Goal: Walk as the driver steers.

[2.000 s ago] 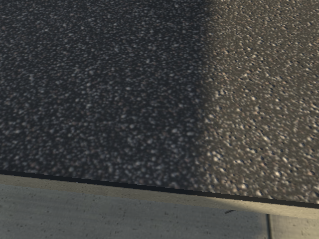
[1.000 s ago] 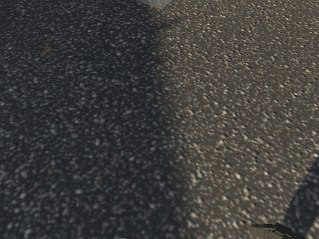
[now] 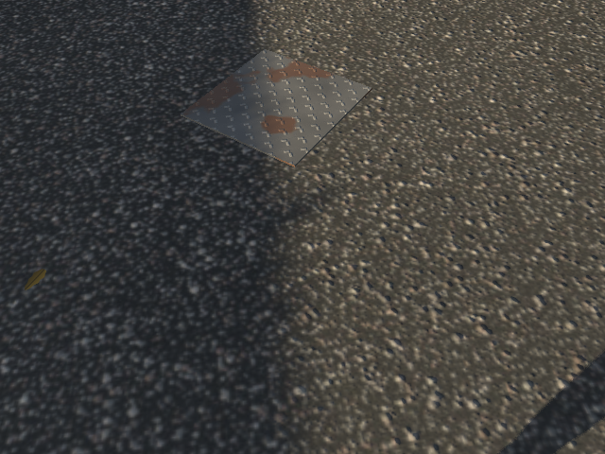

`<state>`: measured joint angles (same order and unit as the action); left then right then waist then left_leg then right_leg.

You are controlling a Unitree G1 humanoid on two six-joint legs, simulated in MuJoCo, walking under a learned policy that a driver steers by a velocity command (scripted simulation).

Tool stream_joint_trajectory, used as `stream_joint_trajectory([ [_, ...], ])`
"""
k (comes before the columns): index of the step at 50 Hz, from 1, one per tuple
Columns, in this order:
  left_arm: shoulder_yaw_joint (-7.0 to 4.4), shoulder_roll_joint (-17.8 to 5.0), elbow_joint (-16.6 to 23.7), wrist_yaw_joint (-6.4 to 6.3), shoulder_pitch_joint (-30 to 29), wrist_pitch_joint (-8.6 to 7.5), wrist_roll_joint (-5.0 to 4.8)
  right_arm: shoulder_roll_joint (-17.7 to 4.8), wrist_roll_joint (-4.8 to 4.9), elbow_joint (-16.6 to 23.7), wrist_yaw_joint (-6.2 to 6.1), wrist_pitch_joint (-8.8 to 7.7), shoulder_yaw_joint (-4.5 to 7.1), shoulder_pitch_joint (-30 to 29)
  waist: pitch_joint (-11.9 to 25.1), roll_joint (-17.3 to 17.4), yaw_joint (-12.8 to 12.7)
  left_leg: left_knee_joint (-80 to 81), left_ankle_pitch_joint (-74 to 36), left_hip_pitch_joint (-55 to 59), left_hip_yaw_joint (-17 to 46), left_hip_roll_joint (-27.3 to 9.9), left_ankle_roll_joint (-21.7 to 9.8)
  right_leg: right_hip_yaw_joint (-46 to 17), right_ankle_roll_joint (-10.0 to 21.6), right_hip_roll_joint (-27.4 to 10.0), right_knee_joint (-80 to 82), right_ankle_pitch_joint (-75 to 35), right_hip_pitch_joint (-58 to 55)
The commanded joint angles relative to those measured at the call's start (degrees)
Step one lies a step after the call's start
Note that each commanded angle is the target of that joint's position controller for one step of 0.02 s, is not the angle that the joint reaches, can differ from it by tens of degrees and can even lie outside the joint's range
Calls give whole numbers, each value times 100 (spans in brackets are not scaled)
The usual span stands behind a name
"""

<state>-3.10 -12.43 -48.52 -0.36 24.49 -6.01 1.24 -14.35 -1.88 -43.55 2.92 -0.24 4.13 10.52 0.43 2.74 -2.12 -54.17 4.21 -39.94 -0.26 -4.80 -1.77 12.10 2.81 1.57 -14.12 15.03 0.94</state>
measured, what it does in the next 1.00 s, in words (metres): walks ahead, turning left: left foot, then right foot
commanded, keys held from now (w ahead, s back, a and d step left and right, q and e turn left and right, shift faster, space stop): q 0.32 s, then w+q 0.42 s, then no key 0.26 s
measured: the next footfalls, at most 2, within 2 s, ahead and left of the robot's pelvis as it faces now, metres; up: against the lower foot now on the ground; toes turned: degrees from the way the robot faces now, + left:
left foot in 0.18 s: +0.26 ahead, +0.10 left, +0.00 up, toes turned +10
right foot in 0.74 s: +0.37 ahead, -0.05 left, +0.00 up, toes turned +30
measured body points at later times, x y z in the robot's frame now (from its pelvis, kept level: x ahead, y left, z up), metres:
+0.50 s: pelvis +0.17 +0.04 -0.01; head +0.20 +0.07 +0.44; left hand +0.25 +0.32 -0.13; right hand +0.33 -0.21 -0.11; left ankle +0.22 +0.10 -0.74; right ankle +0.28 -0.12 -0.68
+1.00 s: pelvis +0.32 +0.04 +0.00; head +0.35 +0.03 +0.45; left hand +0.22 +0.30 -0.11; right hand +0.57 -0.11 -0.12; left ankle +0.30 +0.17 -0.69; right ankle +0.33 -0.07 -0.74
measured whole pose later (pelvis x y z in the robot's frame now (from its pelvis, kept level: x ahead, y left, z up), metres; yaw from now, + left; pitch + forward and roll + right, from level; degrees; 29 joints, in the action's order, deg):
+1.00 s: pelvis +0.32 +0.04 +0.00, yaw +31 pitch +2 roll +1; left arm -1.7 -13.6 -45.4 -0.4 19.6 -3.2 1.1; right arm -16.4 -1.9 -41.8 2.1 0.2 4.0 12.0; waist -0.7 3.0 -1.9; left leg -50.9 16.7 -30.5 5.0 3.9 0.6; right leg 1.3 1.6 0.3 -20.0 14.4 7.1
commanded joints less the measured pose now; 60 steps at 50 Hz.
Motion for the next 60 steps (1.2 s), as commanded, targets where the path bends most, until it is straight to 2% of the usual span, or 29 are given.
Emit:
stream_joint_trajectory([
  [1, -112, -650, 300, -44, -212, -70, -4, 24, -6, 544, 103, -71, -100, -608, -603, -676, 71, 1027, -487, 168, -317, 2, -87, -249, 483, -1471, 545, -2736, 361],
  [4, -145, -830, 162, -122, -79, 17, -51, -11, -58, 639, 104, -121, -104, -657, -501, -694, 69, 1704, -239, 706, -747, 337, -293, 92, 312, -1515, -137, -4644, -122],
  [6, -209, -1051, 152, -198, -196, 105, -65, -178, -97, 533, 32, -138, -30, -91, -114, -894, 289, 1860, 227, 1325, -894, 737, -489, 196, 199, -1502, -1159, -5892, -384],
  [8, -246, -1162, 231, -201, -391, 202, -128, -491, -195, 198, -100, -258, 125, 1166, 613, -580, 872, 2757, -390, 2879, -626, 962, -758, 242, -3, -1278, -3337, -4814, 76],
  [9, -162, -811, 392, -177, -217, 201, -112, -1040, -196, 139, -191, -307, 265, 1472, 1090, 96, 849, 2397, -2643, 4262, 472, -101, -1016, 208, -205, -861, -5040, -1413, 1419],
  [10, -72, -450, 696, -161, 365, 267, -234, -1714, -38, 313, -210, -269, 428, 1290, 1967, 1176, 409, 2264, -6084, 5779, 3105, -1857, -2304, -402, -503, 210, -7267, 2342, 3252],
  [11, -88, -690, 687, -154, 41, 314, -53, -1562, 236, 460, -258, -174, 449, 1407, 2445, 149, 711, 2580, -5828, 5617, 2948, -1719, -2369, -1366, -507, -92, -7345, 1745, 3428],
  [12, -59, -611, 762, -145, -354, 323, -89, -1220, 253, 466, -317, -107, 358, 978, 1691, -17, 586, 2791, -4727, 4887, 2394, -1505, -2217, -1410, -504, -309, -7194, 1275, 3595],
  [14, -64, -635, 823, -132, -669, 406, 66, -648, 284, 457, -358, -32, 168, 503, 574, -258, 210, 3260, -3456, 3431, 1830, -801, -1643, -1440, -530, -593, -6227, 954, 3414],
  [15, -68, -650, 794, -116, -527, 532, 114, -542, 261, 493, -362, -11, 125, 352, 477, -196, 61, 3408, -3186, 2946, 1624, -610, -1519, -1423, -561, -601, -5967, 909, 3095],
  [17, -43, -576, 763, -87, -401, 690, 122, -726, 142, 494, -305, -48, 158, 369, 611, -190, -29, 3536, -2732, 2544, 1526, -413, -1411, -1347, -575, -531, -5599, 762, 2774],
  [22, -45, -643, 1018, -21, -1166, 741, 180, -918, 111, 536, -271, -3, 250, 514, 376, 203, 254, 4334, 1998, 2330, 2253, -125, -1286, -1459, -637, -593, -4510, 119, 3270],
  [32, 2, -652, 1270, 14, -1993, 465, 49, -1063, 36, 444, -197, -53, 339, 1066, 76, 350, 630, 4125, 2587, 2780, 3012, -102, -1246, -1523, -536, -170, -2598, 318, 3027],
  [34, 9, -672, 1291, 10, -1867, 394, -4, -1080, 11, 494, -166, -47, 344, 953, 44, 381, 511, 3976, 2721, 2417, 3151, -17, -1237, -1507, -429, 8, -2159, 615, 2398],
  [36, 13, -611, 1111, -55, -1162, 294, -68, -1017, 37, 605, -161, -30, 329, 518, -15, 163, -21, 3575, 2841, 1433, 3038, 322, -981, -1473, -258, 102, -1007, 165, 828],
  [37, -56, -834, 997, -132, -743, 236, -43, -827, 78, 638, -191, -61, 281, 453, 30, -176, -236, 3010, 3049, 658, 2713, 630, -710, -1729, -179, -264, -666, 194, -188],
  [38, -134, -1289, 1003, -223, -327, 191, 62, -280, 125, 688, -218, -132, 128, 602, 260, -1102, -299, 1422, 3073, 272, 1673, 1164, -355, -3040, 32, -1631, 47, 1468, -694],
  [39, -241, -1798, 1017, -243, -386, 213, 184, -367, 69, 819, -244, -192, 101, 466, -37, -1473, -240, 542, 2836, -593, 930, 1661, -266, -4902, 526, -2518, 624, 2136, -479],
  [40, -230, -1525, 930, -217, -533, 228, 143, -726, -96, 775, -234, -218, 166, 515, -358, -902, 76, 51, 2393, -505, 989, 1050, -220, -4722, 810, -2523, 357, 1419, -67],
  [42, -60, -899, 969, -102, -878, 194, 13, -687, -43, 489, -162, -174, 168, 745, -370, -671, 285, -110, 1878, 40, 886, 933, 1, -3331, 645, -1781, 122, -630, 216],
  [45, -20, -850, 843, -38, -841, 153, -9, -572, -49, 388, -103, -49, 128, 829, 41, -1101, 348, -545, 1551, 542, 584, 1037, 220, -2108, 600, -1347, -335, -4144, 296],
  [48, -28, -871, 674, -4, -673, 182, -21, -388, 14, 462, -81, 5, 20, 381, 113, -1122, 239, 101, 1210, 751, 402, 977, 291, -1655, 584, -1237, -475, -4871, 269],
  [53, -67, -985, 391, -4, -357, 324, -75, -252, 47, 483, -122, 28, -140, -155, 151, -1322, -24, 1860, 907, 1823, -199, 854, 139, -1543, 548, -1171, -819, -4675, 342],
  [55, -67, -987, 305, -27, -369, 366, -136, -245, 36, 353, -189, -56, -161, 116, 157, -1099, 190, 2913, 233, 2602, -173, 845, -70, -1615, 407, -1145, -1236, -4165, 506],
  [56, -55, -949, 261, -35, -278, 352, -144, -378, -31, 278, -239, -124, -151, 300, 295, -787, 308, 3344, -576, 3309, 182, 571, -181, -1567, 202, -1036, -1556, -3627, 792],
  [57, 25, -722, 418, -36, -187, 329, -110, -764, -107, 246, -302, -190, -96, 714, 855, -109, 376, 3097, -2399, 4367, 1218, -550, -393, -1373, -12, -852, -2186, -1961, 1346],
  [58, 166, -261, 358, -41, 348, 415, -232, -880, 28, 163, -391, -146, -77, 742, 1381, 1005, 197, 2826, -4283, 4809, 2148, -1585, -1376, -1065, -140, -286, -2792, 1163, 1749],
  [59, 80, -658, 290, -96, -105, 568, -160, -547, 187, 84, -397, -126, -150, 913, 1258, 667, 497, 3059, -3693, 4483, 2333, -1556, -1615, -1268, -138, -208, -3174, 2180, 1899],
  [60, 49, -709, 352, -93, -424, 631, -103, -494, 171, 45, -417, -125, -197, 694, 697, 532, 433, 3301, -3040, 4104, 2140, -1355, -1540, -1339, -161, -183, -3363, 2239, 2127],
])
